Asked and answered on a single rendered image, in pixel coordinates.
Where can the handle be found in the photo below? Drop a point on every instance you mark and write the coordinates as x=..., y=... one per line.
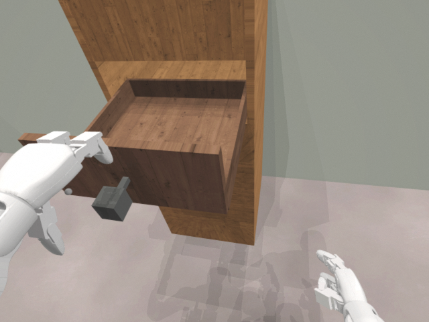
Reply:
x=113, y=203

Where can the cabinet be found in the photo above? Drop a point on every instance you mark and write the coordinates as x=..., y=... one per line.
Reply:
x=186, y=39

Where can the right robot hand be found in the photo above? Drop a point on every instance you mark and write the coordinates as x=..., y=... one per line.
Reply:
x=343, y=288

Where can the right robot forearm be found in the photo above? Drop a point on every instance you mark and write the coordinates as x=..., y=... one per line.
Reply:
x=360, y=311

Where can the left robot hand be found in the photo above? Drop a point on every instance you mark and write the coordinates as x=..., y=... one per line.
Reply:
x=36, y=172

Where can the drawer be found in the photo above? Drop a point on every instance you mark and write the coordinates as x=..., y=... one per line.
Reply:
x=178, y=141

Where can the left robot forearm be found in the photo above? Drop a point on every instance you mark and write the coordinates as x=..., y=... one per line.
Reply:
x=16, y=218

